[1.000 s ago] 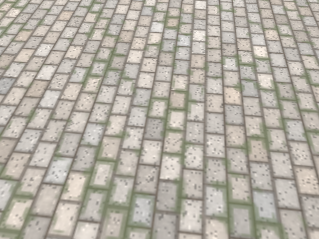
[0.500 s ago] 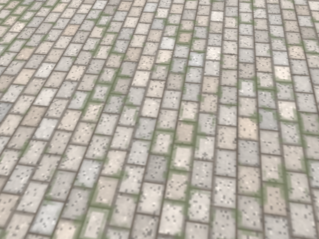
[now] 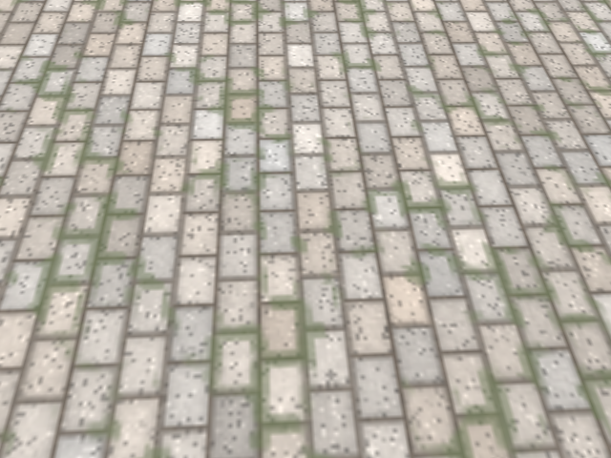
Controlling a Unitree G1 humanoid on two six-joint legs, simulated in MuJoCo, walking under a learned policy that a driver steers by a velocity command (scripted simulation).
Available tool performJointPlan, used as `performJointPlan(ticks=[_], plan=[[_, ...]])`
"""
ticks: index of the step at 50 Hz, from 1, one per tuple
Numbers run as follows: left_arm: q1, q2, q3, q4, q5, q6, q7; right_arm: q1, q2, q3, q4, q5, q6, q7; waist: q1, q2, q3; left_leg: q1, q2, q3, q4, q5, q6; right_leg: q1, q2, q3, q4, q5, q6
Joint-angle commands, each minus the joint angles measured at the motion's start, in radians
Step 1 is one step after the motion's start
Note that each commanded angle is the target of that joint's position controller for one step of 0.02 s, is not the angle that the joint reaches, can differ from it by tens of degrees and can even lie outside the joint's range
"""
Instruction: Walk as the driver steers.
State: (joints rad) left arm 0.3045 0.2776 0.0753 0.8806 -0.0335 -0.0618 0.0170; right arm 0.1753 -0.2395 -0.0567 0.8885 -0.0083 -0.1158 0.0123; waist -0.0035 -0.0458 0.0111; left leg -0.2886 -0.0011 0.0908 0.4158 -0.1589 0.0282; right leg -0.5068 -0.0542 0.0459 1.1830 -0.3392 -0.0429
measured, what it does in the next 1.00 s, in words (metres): walks ahead, turning right: right foot, then left foot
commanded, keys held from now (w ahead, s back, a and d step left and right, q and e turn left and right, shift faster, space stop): w+e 0.34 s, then e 0.34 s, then no key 0.20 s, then q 0.12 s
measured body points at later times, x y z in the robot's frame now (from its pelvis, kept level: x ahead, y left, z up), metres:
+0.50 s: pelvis +0.23 -0.09 -0.01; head +0.28 -0.11 +0.43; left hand +0.46 +0.13 -0.11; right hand +0.25 -0.39 -0.14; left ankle +0.17 +0.09 -0.63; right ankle +0.28 -0.17 -0.74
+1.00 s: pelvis +0.37 -0.10 -0.01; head +0.40 -0.10 +0.44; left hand +0.63 +0.06 -0.12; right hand +0.40 -0.40 -0.11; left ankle +0.47 -0.02 -0.74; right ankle +0.29 -0.19 -0.73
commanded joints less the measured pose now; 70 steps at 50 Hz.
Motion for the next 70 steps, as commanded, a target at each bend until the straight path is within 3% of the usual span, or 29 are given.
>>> performJointPlan(ticks=[1, 8, 14, 16, 18, 19, 20, 21, 22, 24, 26, 28, 33, 40, 42, 43, 44, 45, 46, 47, 50, 52, 58, 60, 62, 63, 65, 68, 70], plan=[[0.036, 0.013, 0.014, -0.074, 0.001, 0.018, -0.003, 0.010, -0.104, -0.026, -0.022, -0.003, -0.015, -0.005, 0.012, 0.141, -0.014, 0.120, 0.281, -0.217, -0.271, 0.095, 0.158, -0.150, -0.095, 0.055, -0.013, 0.082, -0.001], [-0.155, 0.011, 0.008, -0.156, 0.012, 0.020, -0.032, 0.050, -0.166, -0.046, 0.001, -0.001, -0.002, -0.027, -0.027, 0.096, 0.035, 0.180, 0.265, -0.001, -0.293, 0.201, 0.139, -0.199, -0.083, 0.010, -0.334, 0.361, 0.012], [-0.315, 0.020, 0.001, -0.246, 0.010, 0.024, -0.068, 0.124, -0.212, -0.061, 0.022, 0.024, 0.032, -0.028, -0.072, 0.100, 0.085, 0.343, 0.314, 0.074, -0.227, 0.251, 0.108, -0.200, -0.052, -0.082, -0.506, 0.260, -0.025], [-0.285, 0.047, 0.014, -0.259, 0.013, 0.028, -0.074, 0.108, -0.237, -0.068, 0.017, 0.032, 0.044, -0.030, -0.034, 0.130, 0.048, 0.373, 0.317, 0.109, -0.115, 0.532, 0.088, -0.102, 0.001, -0.136, -0.527, 0.159, -0.060], [-0.061, 0.117, 0.058, -0.208, 0.012, 0.029, -0.069, 0.070, -0.249, -0.070, 0.004, 0.040, 0.063, -0.035, 0.100, 0.125, -0.071, 0.325, 0.265, 0.162, 0.219, 0.808, 0.046, 0.203, 0.106, -0.194, -0.620, 0.186, -0.114], [0.100, 0.205, 0.096, -0.168, 0.018, 0.034, -0.048, 0.077, -0.224, -0.060, -0.015, 0.024, 0.060, -0.039, 0.164, 0.039, -0.164, 0.101, 0.218, 0.162, 0.520, 0.591, -0.016, 0.507, 0.056, -0.061, -0.654, 0.321, -0.162], [0.063, 0.340, 0.112, -0.182, 0.024, 0.029, -0.037, 0.169, -0.067, -0.011, -0.078, -0.022, 0.034, -0.026, 0.030, -0.257, -0.241, -0.375, 0.014, 0.103, 0.904, -0.398, -0.091, 0.846, -0.236, 0.474, -0.694, 0.468, -0.343], [0.094, 0.272, 0.087, -0.224, 0.034, 0.017, -0.042, 0.108, -0.139, -0.016, -0.079, 0.011, -0.005, -0.013, 0.098, -0.132, -0.420, -0.437, -0.014, -0.140, 1.035, -0.499, -0.083, 0.886, -0.327, 0.700, -0.809, 0.551, -0.410], [0.055, 0.213, 0.067, -0.224, 0.042, 0.006, -0.049, 0.010, -0.177, -0.028, -0.110, 0.047, -0.016, -0.011, 0.106, -0.054, -0.318, -0.491, 0.030, -0.162, 1.034, -0.412, -0.061, 0.817, -0.289, 0.530, -0.798, 0.707, -0.358], [-0.068, 0.145, 0.051, -0.239, 0.016, 0.004, -0.044, 0.002, -0.168, -0.029, -0.097, 0.013, -0.007, -0.030, 0.032, 0.042, -0.160, -0.431, 0.103, -0.155, 0.874, -0.274, -0.055, 0.540, -0.193, 0.308, -0.802, 0.736, -0.270], [-0.129, 0.134, 0.042, -0.263, 0.036, 0.010, -0.037, 0.029, -0.179, -0.041, -0.103, 0.006, 0.028, -0.035, -0.026, 0.022, -0.131, -0.303, 0.112, -0.161, 0.802, -0.231, -0.059, 0.354, -0.155, 0.250, -0.844, 0.788, -0.252], [-0.126, 0.160, 0.049, -0.264, 0.039, 0.007, -0.029, 0.042, -0.145, -0.035, -0.113, -0.003, 0.050, -0.040, -0.044, 0.018, -0.136, -0.273, 0.085, -0.147, 0.715, -0.189, -0.079, 0.292, -0.131, 0.204, -0.849, 0.875, -0.255], [-0.096, 0.172, 0.052, -0.260, 0.017, 0.039, 0.006, -0.069, -0.120, -0.022, -0.155, -0.005, 0.069, -0.040, -0.012, -0.033, -0.153, -0.282, 0.033, -0.159, 0.462, -0.011, -0.109, 0.297, -0.083, 0.195, -0.817, 0.753, -0.202], [-0.075, 0.144, 0.033, -0.248, 0.032, 0.064, 0.016, -0.154, -0.136, -0.022, -0.186, 0.003, 0.064, -0.018, 0.035, -0.085, -0.122, -0.205, 0.005, -0.158, 0.249, -0.031, -0.087, 0.339, -0.106, 0.289, -0.735, 0.602, -0.175], [-0.098, 0.129, 0.022, -0.251, 0.026, 0.064, 0.016, -0.123, -0.136, -0.025, -0.185, 0.001, 0.052, -0.012, 0.007, -0.093, -0.112, -0.121, -0.001, -0.142, 0.112, 0.012, -0.050, 0.342, -0.090, 0.316, -0.687, 0.554, -0.149], [-0.101, 0.117, 0.016, -0.251, 0.026, 0.062, 0.017, -0.099, -0.136, -0.024, -0.182, -0.006, 0.043, -0.009, -0.015, -0.081, -0.108, -0.024, 0.015, -0.148, -0.008, 0.176, -0.023, 0.316, -0.055, 0.312, -0.659, 0.496, -0.114], [-0.074, 0.080, 0.003, -0.260, 0.045, 0.056, 0.018, -0.078, -0.185, -0.032, -0.188, -0.026, 0.037, -0.014, 0.000, 0.003, -0.151, 0.115, 0.141, -0.253, -0.004, 0.473, 0.022, 0.259, 0.009, 0.267, -0.574, 0.362, -0.063], [0.040, 0.049, -0.005, -0.243, 0.059, 0.047, 0.017, -0.088, -0.212, -0.030, -0.194, -0.044, 0.045, -0.018, 0.072, 0.185, -0.185, 0.234, 0.290, -0.403, 0.031, 0.777, 0.155, 0.152, 0.119, 0.160, -0.463, -0.014, -0.002], [0.045, 0.068, -0.005, -0.238, 0.064, 0.050, 0.017, -0.071, -0.107, -0.001, -0.172, -0.038, 0.051, -0.018, 0.064, 0.279, -0.213, 0.212, 0.377, -0.531, -0.002, 0.732, 0.276, 0.134, 0.093, 0.126, -0.428, -0.231, 0.056], [0.008, 0.101, 0.001, -0.231, 0.056, 0.058, 0.018, -0.075, -0.069, 0.015, -0.171, -0.025, 0.052, -0.009, 0.044, 0.246, -0.189, 0.193, 0.343, -0.542, -0.023, 0.612, 0.274, 0.141, 0.059, 0.114, -0.425, -0.227, 0.077], [-0.044, 0.090, 0.008, -0.206, 0.050, 0.084, 0.015, -0.146, -0.162, -0.008, -0.184, 0.009, 0.075, 0.000, 0.059, 0.195, -0.125, 0.086, 0.214, -0.431, -0.025, 0.333, 0.162, 0.233, 0.058, 0.056, -0.605, -0.022, 0.088], [-0.062, 0.091, 0.013, -0.199, 0.046, 0.087, 0.013, -0.139, -0.209, -0.027, -0.197, 0.018, 0.093, -0.002, 0.047, 0.194, -0.096, 0.016, 0.155, -0.395, -0.030, 0.183, 0.118, 0.306, 0.091, 0.009, -0.663, 0.074, 0.069], [-0.034, 0.100, 0.036, -0.194, 0.049, 0.077, 0.029, -0.126, -0.177, -0.032, -0.240, 0.027, 0.102, -0.012, 0.032, 0.108, -0.108, -0.056, 0.081, -0.361, 0.079, 0.149, 0.092, 0.309, 0.039, 0.008, -0.660, 0.095, 0.007], [-0.039, 0.127, 0.047, -0.200, 0.049, 0.074, 0.034, -0.128, -0.155, -0.032, -0.260, 0.030, 0.111, -0.014, 0.022, -0.020, -0.077, -0.175, -0.005, -0.258, 0.197, 0.070, 0.041, 0.345, -0.056, 0.097, -0.735, 0.202, -0.048], [-0.068, 0.149, 0.052, -0.225, 0.058, 0.066, 0.041, -0.109, -0.138, -0.033, -0.272, 0.017, 0.116, -0.004, 0.017, -0.170, -0.066, -0.305, -0.046, -0.135, 0.427, -0.276, -0.010, 0.392, -0.292, 0.286, -0.803, 0.462, -0.183], [-0.075, 0.142, 0.047, -0.241, 0.059, 0.057, 0.046, -0.127, -0.157, -0.043, -0.284, 0.013, 0.118, 0.001, 0.030, -0.137, -0.055, -0.358, -0.010, -0.142, 0.586, -0.418, -0.023, 0.399, -0.361, 0.325, -0.810, 0.595, -0.233], [-0.123, 0.153, 0.049, -0.253, 0.043, 0.045, 0.048, -0.102, -0.145, -0.048, -0.281, 0.029, 0.134, 0.003, 0.002, -0.038, -0.029, -0.410, 0.035, -0.167, 0.658, -0.397, -0.046, 0.423, -0.331, 0.233, -0.787, 0.653, -0.204], [-0.127, 0.182, 0.061, -0.245, 0.031, 0.060, 0.043, -0.121, -0.102, -0.028, -0.300, 0.033, 0.145, 0.015, 0.030, -0.079, -0.034, -0.306, 0.036, -0.078, 0.514, -0.271, -0.069, 0.407, -0.237, 0.058, -0.768, 0.676, -0.145], [-0.114, 0.190, 0.065, -0.242, 0.027, 0.070, 0.039, -0.119, -0.118, -0.035, -0.319, 0.040, 0.149, 0.030, 0.039, -0.118, -0.059, -0.195, 0.012, -0.028, 0.396, -0.237, -0.062, 0.390, -0.221, -0.003, -0.751, 0.638, -0.128]])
